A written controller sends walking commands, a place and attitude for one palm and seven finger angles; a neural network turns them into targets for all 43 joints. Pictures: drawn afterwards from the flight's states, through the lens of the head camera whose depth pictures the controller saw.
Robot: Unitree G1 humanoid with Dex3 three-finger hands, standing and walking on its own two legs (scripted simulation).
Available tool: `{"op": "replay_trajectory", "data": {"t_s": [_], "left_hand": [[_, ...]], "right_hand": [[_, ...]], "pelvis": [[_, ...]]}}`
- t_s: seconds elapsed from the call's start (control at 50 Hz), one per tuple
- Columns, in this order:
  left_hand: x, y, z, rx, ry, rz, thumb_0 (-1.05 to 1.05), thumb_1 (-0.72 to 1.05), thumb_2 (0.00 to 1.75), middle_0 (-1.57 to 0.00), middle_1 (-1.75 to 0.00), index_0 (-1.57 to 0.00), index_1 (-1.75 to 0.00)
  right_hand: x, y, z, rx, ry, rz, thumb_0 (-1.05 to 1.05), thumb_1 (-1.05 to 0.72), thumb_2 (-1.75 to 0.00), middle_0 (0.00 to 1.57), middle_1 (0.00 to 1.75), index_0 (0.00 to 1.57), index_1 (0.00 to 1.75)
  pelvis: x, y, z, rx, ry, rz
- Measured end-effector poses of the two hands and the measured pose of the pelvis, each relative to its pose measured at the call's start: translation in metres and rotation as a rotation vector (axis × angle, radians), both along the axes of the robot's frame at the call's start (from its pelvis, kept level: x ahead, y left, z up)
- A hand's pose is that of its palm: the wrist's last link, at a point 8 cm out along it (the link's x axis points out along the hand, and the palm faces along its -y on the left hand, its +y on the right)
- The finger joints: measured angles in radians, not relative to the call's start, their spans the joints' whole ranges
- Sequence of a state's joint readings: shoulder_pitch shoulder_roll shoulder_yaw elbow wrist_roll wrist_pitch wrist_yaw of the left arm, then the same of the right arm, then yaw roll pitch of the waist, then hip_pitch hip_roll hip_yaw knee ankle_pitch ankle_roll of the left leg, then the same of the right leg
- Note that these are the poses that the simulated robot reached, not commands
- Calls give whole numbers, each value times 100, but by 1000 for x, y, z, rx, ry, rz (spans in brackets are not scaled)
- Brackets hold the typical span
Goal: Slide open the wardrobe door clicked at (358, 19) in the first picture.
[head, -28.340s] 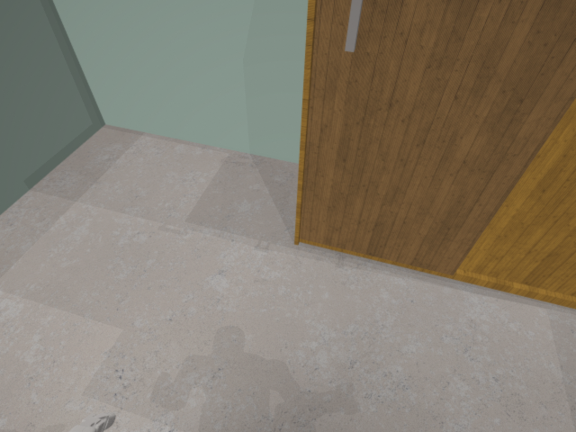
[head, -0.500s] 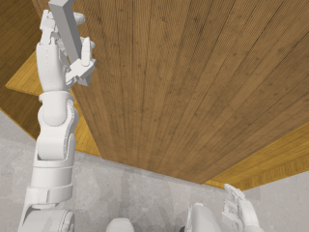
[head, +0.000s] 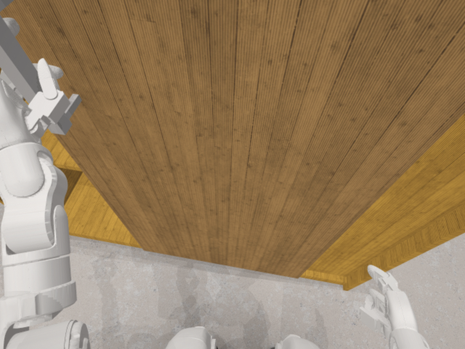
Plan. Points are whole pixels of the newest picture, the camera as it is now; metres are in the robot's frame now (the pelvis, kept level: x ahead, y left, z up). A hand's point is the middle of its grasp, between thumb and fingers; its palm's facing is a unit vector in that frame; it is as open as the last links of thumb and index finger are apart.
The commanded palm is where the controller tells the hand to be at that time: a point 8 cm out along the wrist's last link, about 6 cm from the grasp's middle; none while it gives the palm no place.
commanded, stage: step sideways, sliding the door along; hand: left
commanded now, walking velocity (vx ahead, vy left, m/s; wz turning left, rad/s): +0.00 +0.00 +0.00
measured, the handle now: (37, 68) +0.40 +0.32 +0.22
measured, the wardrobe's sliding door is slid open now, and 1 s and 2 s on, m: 0.42 0.42 0.42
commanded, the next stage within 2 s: stop walking and hold the door there in 0.04 s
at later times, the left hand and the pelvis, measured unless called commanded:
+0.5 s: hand (46, 98) +0.35 +0.29 +0.21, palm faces +0.47 -0.87 -0.17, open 7.2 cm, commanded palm +0.31 +0.30 +0.17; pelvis -0.01 +0.01 +0.02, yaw -6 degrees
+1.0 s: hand (46, 98) +0.35 +0.29 +0.21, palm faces +0.53 -0.81 -0.23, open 7.3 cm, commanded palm +0.31 +0.32 +0.17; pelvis -0.03 -0.01 +0.01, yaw -8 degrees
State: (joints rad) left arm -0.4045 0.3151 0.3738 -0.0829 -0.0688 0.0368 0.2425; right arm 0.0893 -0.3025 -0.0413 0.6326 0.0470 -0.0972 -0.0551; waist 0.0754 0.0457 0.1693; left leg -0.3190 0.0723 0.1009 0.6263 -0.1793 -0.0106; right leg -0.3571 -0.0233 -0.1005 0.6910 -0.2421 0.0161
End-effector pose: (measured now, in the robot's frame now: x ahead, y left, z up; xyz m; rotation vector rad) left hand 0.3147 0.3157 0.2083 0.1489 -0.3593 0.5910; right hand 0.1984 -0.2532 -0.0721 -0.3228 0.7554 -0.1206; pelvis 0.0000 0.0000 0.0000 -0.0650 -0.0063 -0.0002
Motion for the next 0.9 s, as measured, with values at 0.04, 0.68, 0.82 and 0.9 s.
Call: {"op": "replay_trajectory", "data": {"t_s": [0.04, 0.68, 0.82, 0.9], "left_hand": [[-1, 1, -2, -4, -12, -32, -3, 76, 81, -45, -140, -2, -119], [-8, 7, 9, 117, 159, -14, -7, 71, 80, -45, -138, -4, -121], [-8, 6, 10, 99, 169, -3, -6, 69, 81, -45, -137, -6, -121], [-8, 7, 12, 94, 180, -6, -6, 69, 81, -45, -136, -7, -123]], "right_hand": [[-11, 3, 0, -5, 31, -19, 2, -91, -90, 20, 30, 20, 30], [-90, -20, 2, 60, -33, -188, 1, -90, -90, 20, 30, 21, 30], [-150, -54, -9, 9, 70, -317, 2, -90, -90, 20, 30, 20, 30], [-176, -60, -13, 2, 104, -355, 2, -91, -90, 20, 30, 20, 30]], "pelvis": [[0, 5, 0, -9, -21, -5], [-14, -8, 6, 66, 6, -135], [-23, -13, 7, 71, 3, -135], [-28, -14, 7, 70, 1, -138]]}}
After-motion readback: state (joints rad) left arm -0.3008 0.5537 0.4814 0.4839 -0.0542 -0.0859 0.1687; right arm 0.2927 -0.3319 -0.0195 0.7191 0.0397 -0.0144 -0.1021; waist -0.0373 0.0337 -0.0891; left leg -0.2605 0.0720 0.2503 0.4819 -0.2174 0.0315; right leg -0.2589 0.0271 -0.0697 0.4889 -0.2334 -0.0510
